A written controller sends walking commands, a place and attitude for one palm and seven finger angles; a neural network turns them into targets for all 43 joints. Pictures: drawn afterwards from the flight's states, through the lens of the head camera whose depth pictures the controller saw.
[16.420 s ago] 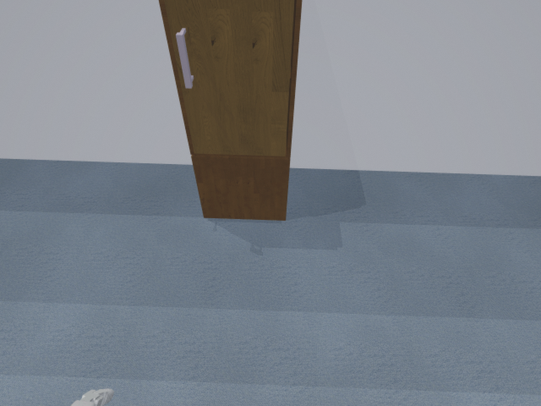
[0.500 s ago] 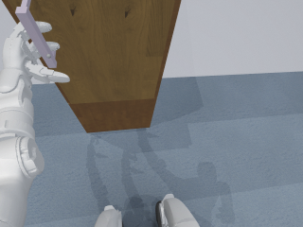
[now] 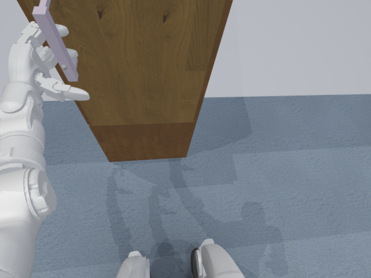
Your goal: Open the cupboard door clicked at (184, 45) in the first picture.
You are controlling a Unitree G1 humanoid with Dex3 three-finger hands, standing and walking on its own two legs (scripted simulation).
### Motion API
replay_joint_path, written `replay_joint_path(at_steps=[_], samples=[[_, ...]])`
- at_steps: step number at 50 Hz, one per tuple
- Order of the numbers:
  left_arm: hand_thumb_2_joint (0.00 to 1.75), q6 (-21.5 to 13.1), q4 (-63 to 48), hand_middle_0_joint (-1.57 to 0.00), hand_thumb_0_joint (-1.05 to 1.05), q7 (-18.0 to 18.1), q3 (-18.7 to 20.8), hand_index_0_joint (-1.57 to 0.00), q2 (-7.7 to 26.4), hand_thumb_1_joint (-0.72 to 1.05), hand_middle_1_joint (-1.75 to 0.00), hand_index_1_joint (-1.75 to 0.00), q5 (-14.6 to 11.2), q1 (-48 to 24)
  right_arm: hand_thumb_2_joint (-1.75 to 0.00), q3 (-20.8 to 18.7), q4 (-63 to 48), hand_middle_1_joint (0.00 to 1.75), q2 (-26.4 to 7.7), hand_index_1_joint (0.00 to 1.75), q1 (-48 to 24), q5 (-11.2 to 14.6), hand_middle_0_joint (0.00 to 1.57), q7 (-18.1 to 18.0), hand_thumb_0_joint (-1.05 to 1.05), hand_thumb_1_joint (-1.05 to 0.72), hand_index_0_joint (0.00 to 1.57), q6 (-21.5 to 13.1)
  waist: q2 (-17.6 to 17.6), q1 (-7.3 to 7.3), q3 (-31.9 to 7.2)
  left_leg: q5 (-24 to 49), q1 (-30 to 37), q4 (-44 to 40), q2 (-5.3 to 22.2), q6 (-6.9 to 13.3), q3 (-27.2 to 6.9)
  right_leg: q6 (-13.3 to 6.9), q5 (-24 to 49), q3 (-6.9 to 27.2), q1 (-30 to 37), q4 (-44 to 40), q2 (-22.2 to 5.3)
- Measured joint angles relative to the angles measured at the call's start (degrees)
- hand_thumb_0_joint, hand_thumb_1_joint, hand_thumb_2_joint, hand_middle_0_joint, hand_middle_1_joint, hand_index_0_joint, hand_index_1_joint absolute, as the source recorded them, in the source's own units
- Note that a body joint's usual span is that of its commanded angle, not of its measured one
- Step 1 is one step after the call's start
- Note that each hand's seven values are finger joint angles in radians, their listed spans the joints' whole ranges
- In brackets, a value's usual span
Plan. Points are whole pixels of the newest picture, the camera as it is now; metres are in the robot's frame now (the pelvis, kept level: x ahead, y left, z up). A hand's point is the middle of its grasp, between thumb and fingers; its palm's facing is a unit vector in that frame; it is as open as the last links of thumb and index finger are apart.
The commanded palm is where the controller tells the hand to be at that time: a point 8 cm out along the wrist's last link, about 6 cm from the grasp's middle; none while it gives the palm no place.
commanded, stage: close the thumb around the handle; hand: left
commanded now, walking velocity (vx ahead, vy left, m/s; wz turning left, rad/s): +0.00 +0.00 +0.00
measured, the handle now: (60, 42) +0.58 +0.21 +0.10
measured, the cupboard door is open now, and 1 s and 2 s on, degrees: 0 2 47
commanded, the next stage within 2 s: pull the door open along its arc in 0.62 s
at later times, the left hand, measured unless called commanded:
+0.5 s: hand (65, 68) +0.52 +0.20 +0.09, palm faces +0.00 -1.00 -0.01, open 6.2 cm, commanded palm +0.50 +0.24 +0.09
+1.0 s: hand (72, 73) +0.51 +0.18 +0.09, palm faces +0.00 -1.00 -0.02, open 5.7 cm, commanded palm +0.46 +0.23 +0.09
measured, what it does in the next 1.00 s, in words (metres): stands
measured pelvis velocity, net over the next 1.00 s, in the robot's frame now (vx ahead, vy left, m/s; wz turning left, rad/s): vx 0.00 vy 0.00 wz -0.02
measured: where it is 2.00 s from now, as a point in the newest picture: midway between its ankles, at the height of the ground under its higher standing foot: outside the picture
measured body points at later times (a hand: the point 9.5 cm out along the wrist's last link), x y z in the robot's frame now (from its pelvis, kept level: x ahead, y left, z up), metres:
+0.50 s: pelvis +0.00 +0.00 +0.00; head +0.13 +0.01 +0.43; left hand +0.51 +0.25 +0.10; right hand -0.01 -0.27 -0.11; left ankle -0.01 +0.11 -0.68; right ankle +0.03 -0.14 -0.68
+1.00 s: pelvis +0.00 +0.00 +0.00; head +0.12 +0.01 +0.44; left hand +0.50 +0.24 +0.09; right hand -0.01 -0.26 -0.11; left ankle -0.01 +0.11 -0.68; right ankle +0.03 -0.14 -0.68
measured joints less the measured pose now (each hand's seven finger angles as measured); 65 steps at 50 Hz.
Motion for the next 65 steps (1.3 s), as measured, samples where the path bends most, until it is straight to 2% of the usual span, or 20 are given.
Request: replay_joint_path(at_steps=[4,8,12,25,37,41,46,55,62,63,65], samples=[[0.34,1.37,0.29,-0.31,-0.01,0.92,0.19,-0.31,-0.06,-0.39,-1.21,-1.21,1.01,0.34,-0.89,0.05,-0.63,0.30,0.12,0.30,0.07,-0.01,0.20,0.12,0.00,-0.91,0.20,0.20,0.32,-0.30,0.06,0.00,0.23,-0.17,0.03,0.03,0.13,0.02,0.02,0.12,0.16,-0.13,0.04],[0.41,0.60,-0.73,-0.32,-0.01,1.87,0.95,-0.32,-0.14,-0.24,-1.23,-1.23,1.08,1.16,-0.89,0.18,-0.97,0.30,0.47,0.30,0.29,-0.11,0.20,0.21,0.00,-0.91,0.20,0.08,0.40,-0.36,0.19,0.02,0.38,-0.33,0.14,0.00,0.43,0.00,0.08,0.42,0.07,-0.11,0.16],[0.49,-0.26,-0.74,-0.34,-0.01,1.69,1.34,-0.33,0.04,-0.05,-1.25,-1.25,0.90,1.13,-0.89,0.40,-0.70,0.30,0.77,0.30,0.46,-0.06,0.20,0.29,0.00,-0.91,0.20,0.18,0.40,-0.24,0.24,0.00,0.60,-0.40,0.25,-0.08,0.52,-0.08,0.05,0.52,0.18,-0.05,0.26],[0.78,0.23,-0.15,-0.36,0.00,0.90,1.28,-0.38,-0.07,0.63,-1.30,-1.32,0.30,1.72,-0.89,0.23,-0.55,0.30,0.34,0.30,0.60,0.19,0.20,0.07,0.01,-0.91,0.20,0.21,0.39,0.11,0.12,0.33,1.49,-1.03,0.32,-0.26,0.48,-0.30,0.22,0.48,0.94,-0.40,0.35],[0.83,0.08,1.08,-0.34,-0.01,0.48,0.87,-0.37,0.19,0.71,-1.32,-1.34,1.42,-0.15,-0.89,0.17,-1.05,0.30,-0.21,0.30,-0.14,0.26,0.20,-0.35,0.00,-0.91,0.20,-0.19,0.24,-0.43,0.44,0.62,0.36,-0.34,0.18,-0.30,0.24,-0.36,0.43,0.30,-0.08,0.26,0.22],[0.84,0.57,0.68,-0.36,-0.01,1.48,0.57,-0.37,-0.14,0.73,-1.33,-1.35,1.16,-0.48,-0.89,0.15,-1.05,0.30,-0.03,0.30,0.00,0.11,0.20,-0.24,0.00,-0.91,0.20,-0.44,0.29,-0.41,0.51,0.79,-0.13,-0.22,0.07,-0.30,0.28,-0.35,0.56,0.36,-0.60,0.45,0.13],[0.83,0.53,-2.16,-0.36,-0.01,2.66,1.10,-0.35,-1.27,0.74,-1.33,-1.35,0.31,2.61,-0.89,0.01,-1.20,0.30,0.26,0.30,0.54,0.07,0.20,0.25,0.01,-0.91,0.20,-0.25,0.43,-0.11,0.00,0.70,0.73,-0.79,0.33,-0.25,1.08,-0.29,0.66,1.13,-0.22,0.13,0.41],[0.78,1.07,-13.58,-0.34,-0.01,2.58,-0.27,-0.34,-6.65,0.75,-1.33,-1.35,-3.40,15.38,-0.89,-0.79,-2.47,0.30,0.70,0.30,1.54,1.23,0.20,1.08,0.01,-0.91,0.20,0.73,0.73,1.73,-1.61,0.53,6.08,-3.99,0.64,-0.08,2.52,-0.16,0.62,2.44,4.30,-2.41,0.79],[0.76,2.06,-28.60,-0.33,-0.01,4.24,-6.22,-0.32,-13.85,0.74,-1.32,-1.32,-6.65,29.15,-0.89,-1.89,-4.20,0.30,0.91,0.30,-0.19,2.26,0.20,1.75,0.01,-0.91,0.20,-0.03,0.73,4.42,-2.59,0.76,11.24,-6.94,0.15,0.03,2.88,0.04,0.38,2.73,9.14,-4.58,0.33],[0.76,2.55,-31.22,-0.33,-0.01,5.54,-7.30,-0.32,-15.41,0.74,-1.32,-1.31,-6.89,31.06,-0.89,-2.16,-4.35,0.30,1.01,0.30,-0.65,2.24,0.20,1.85,0.01,-0.91,0.20,-0.43,0.74,5.00,-2.72,0.78,11.81,-7.23,0.09,0.02,2.86,0.08,0.34,2.70,9.72,-4.82,0.27],[0.76,3.26,-36.73,-0.32,0.00,10.98,-9.91,-0.32,-19.22,0.74,-1.32,-1.29,-6.63,34.79,-0.89,-2.70,-4.47,0.30,1.23,0.30,-1.94,2.07,0.20,2.26,0.01,-0.91,0.20,-1.47,0.92,6.07,-2.78,0.82,12.81,-7.67,-0.07,-0.03,2.69,0.15,0.27,2.52,10.84,-5.26,0.10]])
